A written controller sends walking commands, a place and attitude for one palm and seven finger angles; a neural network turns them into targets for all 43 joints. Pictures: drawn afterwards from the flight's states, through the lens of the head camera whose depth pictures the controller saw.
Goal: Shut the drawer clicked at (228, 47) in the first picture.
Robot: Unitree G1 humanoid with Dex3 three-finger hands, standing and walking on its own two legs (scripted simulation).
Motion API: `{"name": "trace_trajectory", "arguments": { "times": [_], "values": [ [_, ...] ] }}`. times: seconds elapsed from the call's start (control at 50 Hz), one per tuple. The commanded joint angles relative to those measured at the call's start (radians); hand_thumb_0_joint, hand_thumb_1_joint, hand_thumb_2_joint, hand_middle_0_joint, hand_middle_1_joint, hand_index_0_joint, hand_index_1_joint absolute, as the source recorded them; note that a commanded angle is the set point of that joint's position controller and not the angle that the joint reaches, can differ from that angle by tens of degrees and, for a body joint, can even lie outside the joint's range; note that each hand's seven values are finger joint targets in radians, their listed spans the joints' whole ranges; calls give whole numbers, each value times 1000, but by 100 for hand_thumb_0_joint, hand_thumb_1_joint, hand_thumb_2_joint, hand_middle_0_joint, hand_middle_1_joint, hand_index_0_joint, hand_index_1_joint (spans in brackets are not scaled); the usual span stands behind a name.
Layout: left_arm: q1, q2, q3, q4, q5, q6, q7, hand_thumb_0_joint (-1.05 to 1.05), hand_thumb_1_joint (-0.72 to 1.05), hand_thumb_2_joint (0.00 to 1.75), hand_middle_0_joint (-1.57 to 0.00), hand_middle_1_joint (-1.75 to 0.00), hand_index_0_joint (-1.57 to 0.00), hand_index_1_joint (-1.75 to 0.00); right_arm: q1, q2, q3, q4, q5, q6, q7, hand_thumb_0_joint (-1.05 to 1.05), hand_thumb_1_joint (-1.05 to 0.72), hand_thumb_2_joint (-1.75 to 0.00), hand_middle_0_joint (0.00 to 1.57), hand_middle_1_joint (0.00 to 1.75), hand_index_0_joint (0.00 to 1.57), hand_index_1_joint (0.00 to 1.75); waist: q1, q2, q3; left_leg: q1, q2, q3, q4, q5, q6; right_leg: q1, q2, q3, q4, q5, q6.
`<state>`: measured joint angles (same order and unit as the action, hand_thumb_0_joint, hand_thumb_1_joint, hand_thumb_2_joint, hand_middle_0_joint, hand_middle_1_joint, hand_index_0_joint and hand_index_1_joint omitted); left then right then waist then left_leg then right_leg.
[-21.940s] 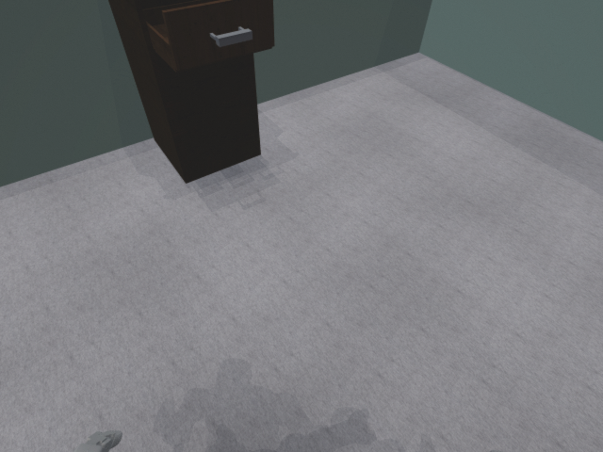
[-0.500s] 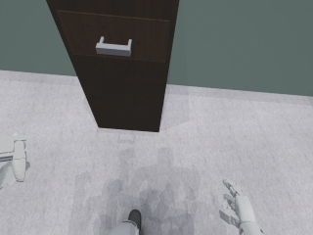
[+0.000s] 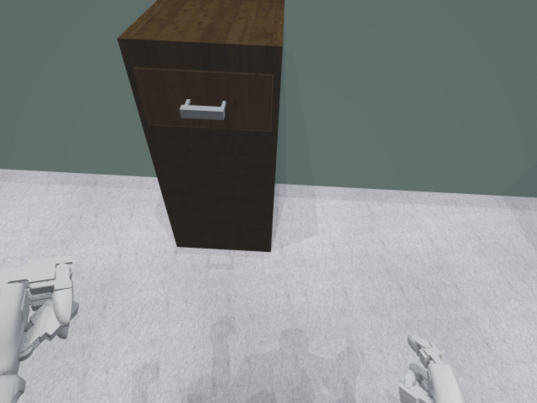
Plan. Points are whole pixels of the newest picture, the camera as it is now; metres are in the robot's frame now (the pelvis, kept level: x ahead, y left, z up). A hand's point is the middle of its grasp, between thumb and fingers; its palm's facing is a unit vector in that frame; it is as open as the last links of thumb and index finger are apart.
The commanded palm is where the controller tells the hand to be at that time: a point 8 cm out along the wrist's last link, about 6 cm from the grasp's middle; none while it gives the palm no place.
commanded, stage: stop stepping back and stand still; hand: left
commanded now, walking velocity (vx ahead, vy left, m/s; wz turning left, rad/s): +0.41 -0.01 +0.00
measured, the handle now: (204, 107) +0.89 +0.23 -0.01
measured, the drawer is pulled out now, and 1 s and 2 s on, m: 0.00 0.00 0.00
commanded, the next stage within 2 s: let the arm hang, fingers relaxed in 0.54 s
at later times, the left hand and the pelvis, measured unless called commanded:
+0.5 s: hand (20, 363) +0.12 +0.23 +0.17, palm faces +0.38 -0.80 -0.47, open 3.2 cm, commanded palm +0.06 +0.28 +0.18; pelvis -0.06 +0.00 -0.01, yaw +1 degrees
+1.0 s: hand out of the picture -0.02 +0.20 -0.16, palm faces +0.13 -0.96 -0.25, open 3.4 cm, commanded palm none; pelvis -0.06 -0.01 -0.01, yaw +7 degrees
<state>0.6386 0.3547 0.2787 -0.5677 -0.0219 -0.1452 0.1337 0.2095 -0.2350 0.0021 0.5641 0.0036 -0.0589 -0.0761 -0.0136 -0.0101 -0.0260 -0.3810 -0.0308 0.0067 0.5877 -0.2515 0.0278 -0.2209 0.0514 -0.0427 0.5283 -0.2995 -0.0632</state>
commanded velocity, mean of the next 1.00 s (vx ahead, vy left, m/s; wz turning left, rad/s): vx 0.10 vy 0.00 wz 0.00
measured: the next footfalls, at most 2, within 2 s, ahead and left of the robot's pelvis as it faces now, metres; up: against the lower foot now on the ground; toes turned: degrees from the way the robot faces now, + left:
left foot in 0.16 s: +0.02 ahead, +0.14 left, +0.00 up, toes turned +1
left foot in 0.62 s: +0.02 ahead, +0.14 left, +0.00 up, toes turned +5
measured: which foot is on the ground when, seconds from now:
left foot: up 0.00-0.14, down 0.16-0.38, up 0.40-0.60, down 0.62-1.00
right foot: down 0.00-1.00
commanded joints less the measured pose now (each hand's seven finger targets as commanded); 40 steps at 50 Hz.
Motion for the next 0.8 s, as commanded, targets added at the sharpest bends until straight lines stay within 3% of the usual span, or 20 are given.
{"name": "trace_trajectory", "arguments": {
  "times": [0.0, 0.1, 0.14, 0.16, 0.22, 0.3, 0.34, 0.36, 0.38, 0.4, 0.42, 0.46, 0.56, 0.6, 0.62, 0.66, 0.7, 0.74, 0.76, 0.78],
  "values": [
    [-67, 217, 208, -246, -9, -104, 42, 0, 90, 90, -140, -160, -140, -160, -97, -92, -50, -123, -11, -38, -16, 0, -90, -90, 20, 30, 20, 30, -6, -51, 39, 28, 41, -44, 346, -106, -20, -292, -362, 363, -377, -447, -103],
    [-141, 154, 159, -112, -7, -105, 48, 0, 90, 90, -140, -160, -140, -160, -53, -90, -24, -96, -14, -67, -42, 0, -90, -90, 20, 30, 20, 30, -21, 50, 76, 149, 79, -5, -121, -212, 26, -293, -214, 144, -125, -449, -41],
    [-165, 121, 127, -154, -1, -125, 48, 0, 90, 90, -140, -160, -140, -160, -27, -117, -30, -113, -7, -93, -44, 0, -90, -90, 20, 30, 20, 30, -31, 372, 77, 189, 308, -455, -393, -450, 133, -370, -34, -15, 315, -243, 49],
    [-183, 172, 167, -185, 14, -131, 51, 0, 90, 90, -140, -160, -140, -160, -24, -100, -27, -111, -11, -102, -35, 0, -90, -90, 20, 30, 20, 30, -31, 308, 72, 190, 370, -543, -415, -328, 193, -416, -27, 5, 481, -224, 62],
    [-85, 182, 186, -178, 11, -127, 34, 0, 90, 90, -140, -160, -140, -160, -39, -90, -35, -86, -14, -117, -10, 0, -90, -90, 20, 30, 20, 30, -4, 99, 13, 136, 319, -391, -337, -144, 188, -306, -84, 35, 431, -167, 64],
    [-1, 176, 178, -212, 10, -118, 36, 0, 90, 90, -140, -160, -140, -160, -72, -98, -28, -96, -16, -114, -3, 0, -90, -90, 20, 30, 20, 30, 14, 204, 21, -140, 216, -152, -322, -319, 98, 102, -34, -90, 114, -97, 56],
    [-18, 205, 199, -191, 24, -118, 39, 0, 90, 90, -140, -160, -140, -160, -95, -93, -32, -104, -21, -99, -8, 0, -90, -90, 20, 30, 20, 30, 27, 89, 59, -295, 127, -64, -90, -386, 43, 196, -92, 58, -66, -228, -1],
    [-39, 226, 216, -181, 22, -114, 40, 0, 90, 90, -140, -160, -140, -160, -94, -77, -40, -106, -20, -87, -7, 0, -90, -90, 20, 30, 20, 30, 25, -157, 71, -356, 38, 8, 218, -321, 10, 129, -277, 404, -261, -452, -93],
    [-79, 243, 238, -186, 3, -113, 37, 0, 90, 90, -140, -160, -140, -160, -88, -81, -50, -93, -14, -87, -9, 0, -90, -90, 20, 30, 20, 30, 22, -268, 64, -328, 30, 10, 463, -243, -2, 43, -437, 601, -383, -442, -155],
    [-140, 260, 257, -212, -7, -133, 32, 0, 90, 90, -140, -160, -140, -160, -67, -92, -52, -70, -28, -92, -9, 0, -90, -90, 20, 30, 20, 30, -10, -176, 48, -282, 62, -5, 537, -147, -15, 26, -420, 486, -345, -179, -150],
    [-158, 256, 263, -210, 5, -139, 33, 0, 90, 90, -140, -160, -140, -160, -55, -78, -46, -57, -19, -100, -4, 0, -90, -90, 20, 30, 20, 30, -11, -162, -46, -235, 67, -22, 541, -148, -12, 34, -409, 462, -316, -203, -144],
    [-114, 207, 230, -166, 4, -130, 29, 0, 90, 90, -140, -160, -140, -160, -50, -63, -44, -57, -20, -96, -9, 0, -90, -90, 20, 30, 20, 30, -17, -92, 12, -28, 105, -7, 391, -131, -10, -233, -361, 337, -345, -438, -107],
    [-80, 164, 181, -199, 2, -145, 36, 0, 90, 90, -140, -160, -140, -160, -64, -67, -27, -58, -24, -119, -30, 0, -90, -90, 20, 30, 20, 30, -7, 3, 37, 194, 66, 70, -83, -99, 12, -252, -247, 131, -194, -351, -35],
    [-105, 162, 180, -253, 5, -163, 39, 0, 90, 90, -140, -160, -140, -160, -64, -102, -34, -78, -28, -132, -31, 0, -90, -90, 20, 30, 20, 30, 4, 240, 49, 136, 205, -191, -294, -247, 76, -209, -126, 68, 44, -214, 32],
    [-205, -38, -167, 586, 92, 55, -113, 0, 90, 90, -140, -160, -140, -160, 18, -290, -105, 157, -47, -113, 88, 0, -90, -90, 20, 30, 20, 30, -71, 322, 126, 38, 288, -325, -165, 137, 128, -386, -122, -30, 327, -18, 83],
    [-215, -70, -153, 588, 67, 155, -126, 0, 90, 90, -132, -151, -132, -151, 48, -169, -80, 99, -38, -38, 74, 0, -90, -90, 20, 30, 20, 30, -56, 200, -5, 74, 319, -341, -169, 560, 171, -316, -84, 66, 438, -238, 88],
    [-269, -91, -186, 681, 57, 147, -122, 0, 90, 90, -124, -143, -124, -143, 24, -152, -61, 84, -52, -26, 67, 0, -90, -90, 20, 30, 20, 30, -13, 2, -84, 106, 293, -287, -104, 656, 148, -215, -78, 60, 312, -242, 83],
    [-255, -47, -197, 817, 66, 142, -118, 0, 90, 90, -116, -134, -116, -134, -8, -144, -48, 84, -37, -12, 62, 0, -90, -90, 20, 30, 20, 30, 36, -200, -141, 88, 153, -109, 18, 470, 37, 16, -105, 81, 35, 235, 60],
    [-257, 9, -191, 889, 64, 139, -115, 0, 90, 90, -112, -130, -112, -130, -15, -105, -48, 88, -23, 2, 61, 0, -90, -90, 20, 30, 20, 30, 38, -310, -127, -7, 56, -42, 80, 154, -12, 67, -220, 230, -53, 423, 23],
    [-293, 52, -184, 966, 61, 135, -120, 0, 90, 90, -108, -125, -108, -125, 8, -89, -49, 114, -26, 19, 66, 0, -90, -90, 20, 30, 20, 30, 19, -291, -61, -16, 18, -13, 94, -95, -30, 12, -307, 313, -118, 461, -36]
  ]
}}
